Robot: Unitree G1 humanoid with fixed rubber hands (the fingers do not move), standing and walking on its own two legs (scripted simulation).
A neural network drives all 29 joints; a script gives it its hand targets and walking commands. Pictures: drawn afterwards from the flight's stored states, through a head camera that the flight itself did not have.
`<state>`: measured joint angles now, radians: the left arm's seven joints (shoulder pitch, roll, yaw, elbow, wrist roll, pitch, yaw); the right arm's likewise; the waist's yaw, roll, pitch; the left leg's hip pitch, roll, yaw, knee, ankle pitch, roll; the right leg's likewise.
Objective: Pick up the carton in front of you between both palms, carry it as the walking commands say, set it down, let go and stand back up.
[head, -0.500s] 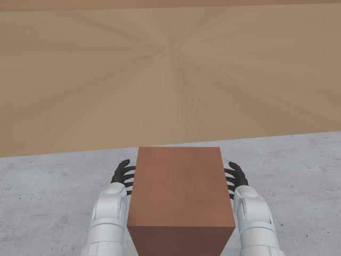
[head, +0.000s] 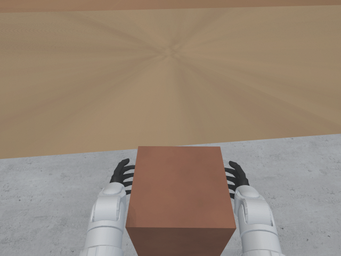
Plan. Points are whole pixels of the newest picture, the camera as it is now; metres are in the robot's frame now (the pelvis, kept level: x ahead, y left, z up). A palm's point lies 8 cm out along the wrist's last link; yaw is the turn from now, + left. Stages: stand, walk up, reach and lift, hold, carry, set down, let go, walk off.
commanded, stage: reach and lift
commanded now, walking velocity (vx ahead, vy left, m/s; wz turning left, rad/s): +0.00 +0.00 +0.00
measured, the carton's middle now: (178, 205) +0.29 +0.00 -0.04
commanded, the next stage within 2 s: hold in 0.28 s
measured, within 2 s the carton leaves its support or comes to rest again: neither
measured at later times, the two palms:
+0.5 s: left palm (114, 185) +0.28 +0.15 +0.05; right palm (243, 188) +0.28 -0.15 +0.05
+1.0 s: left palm (114, 186) +0.28 +0.15 +0.05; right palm (243, 188) +0.28 -0.15 +0.05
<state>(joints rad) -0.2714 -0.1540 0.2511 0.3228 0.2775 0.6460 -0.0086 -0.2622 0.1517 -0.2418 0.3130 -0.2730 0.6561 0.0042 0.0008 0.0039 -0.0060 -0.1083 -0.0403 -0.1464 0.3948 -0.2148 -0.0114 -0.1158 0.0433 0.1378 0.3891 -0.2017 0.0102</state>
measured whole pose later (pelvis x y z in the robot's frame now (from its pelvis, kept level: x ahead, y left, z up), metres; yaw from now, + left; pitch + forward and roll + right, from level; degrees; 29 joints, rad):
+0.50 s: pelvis +0.00 +0.00 +0.00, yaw +0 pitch -7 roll +0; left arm -0.25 -0.15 0.22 0.23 0.26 0.75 0.00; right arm -0.25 0.15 -0.21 0.22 -0.26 0.75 0.00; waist 0.00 0.00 -0.01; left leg -0.04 -0.04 -0.14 0.35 -0.20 -0.01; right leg -0.05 0.04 0.14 0.35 -0.19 0.01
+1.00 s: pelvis -0.01 +0.00 +0.00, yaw +0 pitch -7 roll +0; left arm -0.29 -0.16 0.25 0.25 0.28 0.75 -0.02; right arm -0.28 0.16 -0.24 0.24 -0.28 0.76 0.01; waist 0.00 0.00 0.02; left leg -0.04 -0.04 -0.14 0.37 -0.20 -0.01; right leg -0.05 0.04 0.13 0.36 -0.19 0.01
